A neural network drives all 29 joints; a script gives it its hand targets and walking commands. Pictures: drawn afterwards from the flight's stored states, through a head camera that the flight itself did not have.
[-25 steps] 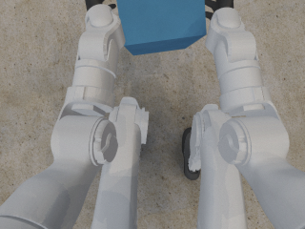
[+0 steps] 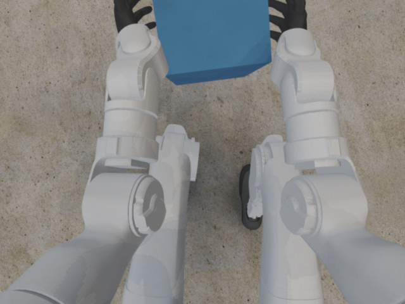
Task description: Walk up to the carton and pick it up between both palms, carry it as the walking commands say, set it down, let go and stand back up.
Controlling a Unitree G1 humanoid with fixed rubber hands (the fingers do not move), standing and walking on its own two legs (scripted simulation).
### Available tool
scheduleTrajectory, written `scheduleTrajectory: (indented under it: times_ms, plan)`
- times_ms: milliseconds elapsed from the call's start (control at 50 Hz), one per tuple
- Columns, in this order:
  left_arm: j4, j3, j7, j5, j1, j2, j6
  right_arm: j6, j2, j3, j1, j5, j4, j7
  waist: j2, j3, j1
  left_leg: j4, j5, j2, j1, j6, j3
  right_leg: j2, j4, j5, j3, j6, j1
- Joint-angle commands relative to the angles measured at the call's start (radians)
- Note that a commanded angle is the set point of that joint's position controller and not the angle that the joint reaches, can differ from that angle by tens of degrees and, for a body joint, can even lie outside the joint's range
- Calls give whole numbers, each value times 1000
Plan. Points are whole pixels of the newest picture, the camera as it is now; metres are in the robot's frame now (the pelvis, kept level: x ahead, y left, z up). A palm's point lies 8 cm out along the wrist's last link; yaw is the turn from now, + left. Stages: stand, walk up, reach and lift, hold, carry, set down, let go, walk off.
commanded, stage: reach and lift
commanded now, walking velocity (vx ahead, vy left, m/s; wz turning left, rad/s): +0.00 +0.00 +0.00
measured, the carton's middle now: (208, 30) +0.55 +0.05 -0.15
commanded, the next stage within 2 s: none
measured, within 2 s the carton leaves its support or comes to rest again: neither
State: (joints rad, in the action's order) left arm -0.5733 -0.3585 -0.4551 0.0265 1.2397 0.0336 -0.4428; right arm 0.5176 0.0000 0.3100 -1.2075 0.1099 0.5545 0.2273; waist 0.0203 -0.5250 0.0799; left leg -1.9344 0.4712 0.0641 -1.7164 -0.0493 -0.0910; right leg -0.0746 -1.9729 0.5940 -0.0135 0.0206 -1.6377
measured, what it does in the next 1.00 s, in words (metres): rises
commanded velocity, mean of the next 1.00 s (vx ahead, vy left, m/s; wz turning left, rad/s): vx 0.00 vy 0.00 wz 0.00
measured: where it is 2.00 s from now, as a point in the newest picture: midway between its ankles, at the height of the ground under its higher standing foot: (213, 200)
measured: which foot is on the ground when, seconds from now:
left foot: down 0.00-1.00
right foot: down 0.00-1.00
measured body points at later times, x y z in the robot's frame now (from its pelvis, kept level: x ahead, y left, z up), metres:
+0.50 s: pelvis +0.02 +0.00 +0.06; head +0.27 +0.01 +0.44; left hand +0.49 +0.16 +0.01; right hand +0.51 -0.08 -0.01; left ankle +0.17 +0.13 -0.42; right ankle +0.14 -0.12 -0.42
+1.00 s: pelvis +0.06 +0.00 +0.13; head +0.19 +0.00 +0.56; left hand +0.48 +0.16 +0.13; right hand +0.50 -0.08 +0.12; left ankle +0.17 +0.13 -0.42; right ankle +0.14 -0.12 -0.42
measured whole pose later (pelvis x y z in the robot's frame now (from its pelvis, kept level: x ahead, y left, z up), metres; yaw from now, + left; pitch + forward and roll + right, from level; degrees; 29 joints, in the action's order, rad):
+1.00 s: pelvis +0.06 +0.00 +0.13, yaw +2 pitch +26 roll -2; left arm -0.84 -0.36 -0.43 0.19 0.89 0.14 -0.38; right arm 0.46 -0.10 0.38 -0.83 0.22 0.76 0.17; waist 0.03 0.20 0.08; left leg -1.47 0.44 0.07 -1.49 -0.04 -0.11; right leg -0.05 -1.50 0.55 -0.01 0.01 -1.41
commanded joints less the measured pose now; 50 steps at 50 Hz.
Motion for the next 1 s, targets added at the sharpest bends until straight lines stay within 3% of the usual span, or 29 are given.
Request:
scheduleTrajectory:
  times_ms: [0, 80, 100, 140, 160, 220, 240, 260, 300, 320, 340, 420, 440, 480, 520, 540, 580, 620, 660, 700, 720, 740, 760, 820, 840, 920, 940, 960, 980]
  plan:
    - [-190, 577, 527, -123, 697, 1174, -27, -120, -944, -508, -942, -156, -12, -293, 45, 2047, -79, 329, 1, 79, 683, 25, 94, -89, 404, -19, 10, -48, 383]
    - [-265, 517, 541, -76, 603, 1221, -1, -140, -1002, -461, -857, -94, 28, -315, 19, 1998, -113, 348, -37, 99, 682, 30, 95, -94, 429, -55, -12, -39, 387]
    - [-250, 506, 543, -67, 600, 1208, 11, -146, -1014, -461, -847, -97, 40, -317, 26, 1981, -88, 350, -45, 99, 655, 30, 106, -98, 441, -74, -2, -38, 413]
    - [-231, 493, 547, -60, 554, 1238, 32, -154, -1054, -464, -782, -85, 43, -327, -5, 2011, -81, 349, -116, 108, 682, 32, 104, -102, 445, -139, -4, -31, 437]
    - [-242, 489, 552, -64, 522, 1253, 39, -159, -1071, -459, -752, -77, 30, -324, -15, 2021, -102, 347, -150, 107, 683, 36, 98, -101, 454, -188, 5, -29, 468]
    - [-133, 563, 563, -86, 511, 1254, 71, -174, -1135, -529, -703, -110, -38, -326, -25, 2180, -89, 342, -306, 118, 745, 33, 92, -117, 447, -357, 12, -12, 573]
    - [-128, 590, 563, -97, 488, 1264, 70, -175, -1140, -540, -657, -107, -46, -325, -42, 2202, -105, 344, -359, 115, 767, 30, 87, -116, 452, -407, 8, -5, 583]
    - [-90, 616, 562, -110, 477, 1263, 73, -174, -1162, -591, -670, -131, -84, -323, -45, 2268, -83, 341, -395, 119, 803, 30, 98, -123, 452, -442, 21, -2, 639]
    - [-150, 603, 564, -90, 420, 1262, 67, -178, -1143, -581, -663, -128, -73, -321, -40, 2171, -80, 367, -359, 117, 778, 26, 83, -124, 461, -402, 20, 4, 594]
    - [-72, 659, 566, -120, 425, 1312, 66, -178, -1157, -627, -655, -143, -148, -319, -20, 2295, -91, 368, -402, 127, 831, 20, 88, -127, 470, -456, 27, 1, 682]
    - [-124, 623, 567, -111, 447, 1272, 61, -169, -1123, -583, -630, -118, -50, -318, -32, 2141, -95, 386, -295, 113, 755, 17, 80, -118, 485, -343, 30, -2, 592]
    - [-3, 714, 565, -183, 474, 1277, 60, -167, -1141, -698, -719, -186, -245, -305, -60, 2337, -96, 405, -372, 118, 880, 18, 72, -123, 502, -430, 29, 7, 757]
    - [-46, 678, 564, -165, 479, 1231, 50, -154, -1116, -679, -704, -178, -177, -302, -43, 2206, -69, 418, -302, 110, 818, 15, 81, -113, 516, -353, 43, 7, 698]
    - [-41, 682, 566, -181, 542, 1237, 43, -154, -1111, -675, -746, -190, -164, -300, -30, 2123, -80, 459, -210, 101, 813, 16, 84, -109, 555, -267, 52, 1, 701]
    - [-66, 656, 565, -163, 550, 1206, 41, -145, -1132, -667, -753, -187, -129, -299, -55, 2095, -58, 483, -155, 90, 821, 23, 77, -103, 570, -200, 52, 0, 684]
    - [-73, 656, 563, -159, 563, 1217, 40, -147, -1106, -629, -754, -176, -110, -297, -27, 2060, -81, 488, -154, 89, 823, 19, 76, -101, 580, -193, 54, -6, 665]
    - [-81, 663, 564, -165, 554, 1235, 32, -145, -1097, -636, -751, -171, -137, -295, -10, 2076, -83, 501, -149, 94, 840, 14, 83, -104, 602, -189, 52, -10, 713]
    - [-84, 645, 562, -164, 568, 1227, 29, -136, -1119, -601, -731, -160, -84, -298, -31, 2031, -100, 526, -104, 89, 831, 15, 78, -106, 616, -154, 39, -5, 709]
    - [-164, 599, 567, -135, 530, 1263, 20, -139, -1096, -545, -711, -128, -18, -306, 1, 1897, -92, 552, -24, 89, 799, 13, 80, -95, 636, -71, 40, -16, 649]
    - [-231, 569, 570, -104, 469, 1281, 18, -145, -1098, -525, -692, -105, -20, -313, -6, 1861, -98, 570, -26, 93, 810, 16, 78, -99, 656, -69, 28, -21, 642]
    - [-266, 528, 571, -73, 419, 1267, 21, -142, -1138, -509, -647, -97, 18, -316, 0, 1801, -69, 574, -37, 97, 780, 26, 92, -94, 675, -79, 42, -17, 661]
    - [-270, 522, 572, -68, 422, 1269, 18, -139, -1135, -480, -615, -77, 58, -321, -16, 1775, -105, 589, -26, 99, 806, 27, 75, -95, 681, -76, 27, -17, 629]
    - [-337, 464, 574, -37, 404, 1258, 17, -135, -1134, -412, -561, -35, 150, -321, 5, 1633, -111, 604, 3, 99, 738, 31, 84, -83, 703, -57, 37, -20, 607]
    - [-393, 408, 578, 7, 239, 1301, 23, -151, -1137, -382, -433, 2, 134, -333, 14, 1539, -116, 653, -103, 114, 774, 29, 72, -80, 739, -180, 27, -24, 618]
    - [-429, 355, 578, 31, 198, 1303, 23, -155, -1126, -356, -423, 7, 161, -338, 18, 1477, -89, 669, -96, 111, 751, 29, 82, -74, 757, -171, 36, -25, 614]
    - [-424, 271, 590, 83, 103, 1278, 65, -178, -1149, -278, -298, 62, 227, -348, -11, 1376, -93, 731, -174, 114, 732, 29, 71, -71, 822, -274, 55, -27, 665]
    - [-416, 280, 590, 71, 93, 1292, 76, -187, -1163, -283, -286, 67, 212, -348, -33, 1379, -118, 735, -187, 115, 764, 33, 63, -75, 827, -287, 48, -25, 676]
    - [-424, 255, 592, 91, 66, 1280, 90, -195, -1166, -272, -264, 82, 228, -350, -56, 1337, -103, 747, -204, 113, 751, 36, 54, -70, 845, -299, 54, -28, 675]
    - [-371, 306, 600, 61, 100, 1305, 112, -214, -1172, -297, -276, 76, 183, -349, -64, 1389, -127, 738, -237, 117, 765, 33, 55, -72, 849, -347, 57, -29, 720]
